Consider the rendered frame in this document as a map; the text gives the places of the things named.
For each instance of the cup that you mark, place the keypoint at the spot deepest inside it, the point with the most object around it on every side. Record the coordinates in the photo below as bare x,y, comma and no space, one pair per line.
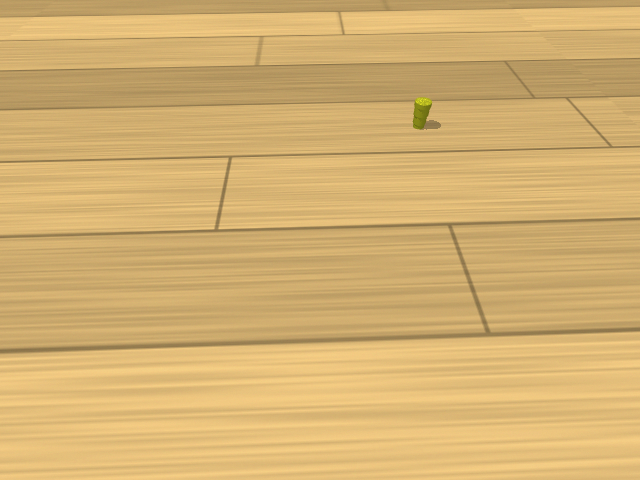
421,111

